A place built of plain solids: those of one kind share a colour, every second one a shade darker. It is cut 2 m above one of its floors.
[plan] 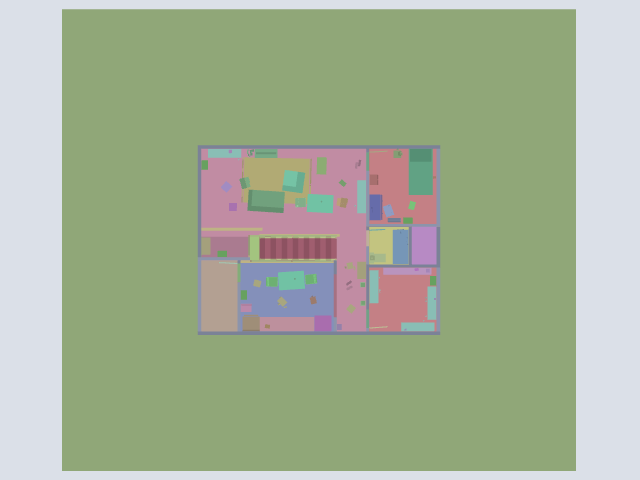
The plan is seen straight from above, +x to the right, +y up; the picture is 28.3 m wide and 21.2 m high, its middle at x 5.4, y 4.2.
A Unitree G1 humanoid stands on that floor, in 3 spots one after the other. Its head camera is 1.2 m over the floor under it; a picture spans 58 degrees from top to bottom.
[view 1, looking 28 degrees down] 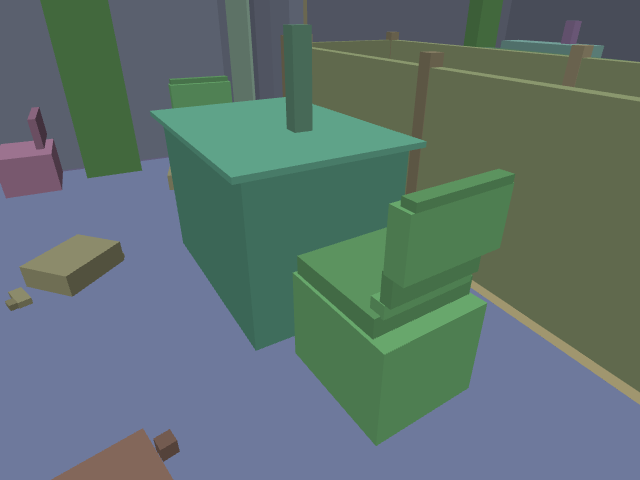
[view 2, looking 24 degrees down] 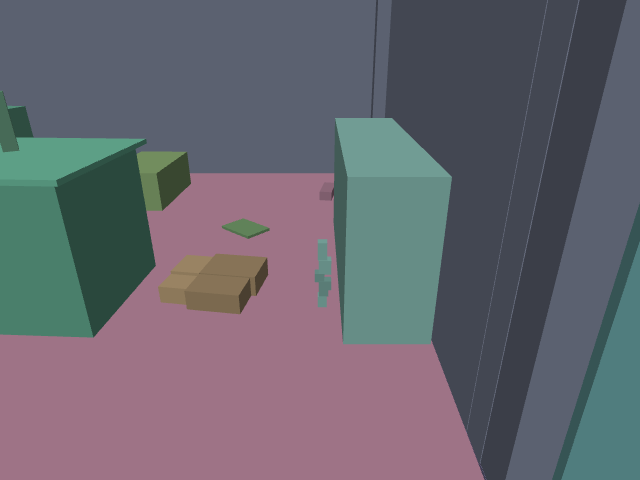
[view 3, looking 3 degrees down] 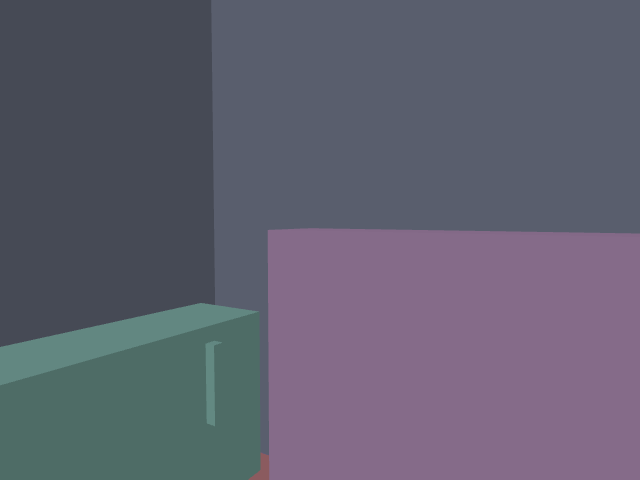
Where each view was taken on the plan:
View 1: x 5.97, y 1.73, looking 153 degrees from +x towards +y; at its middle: kitchen_table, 1.66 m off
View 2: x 6.94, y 3.83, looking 90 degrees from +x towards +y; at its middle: cube_shelf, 2.08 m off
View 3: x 9.28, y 1.32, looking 122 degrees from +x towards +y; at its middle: bookcase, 1.59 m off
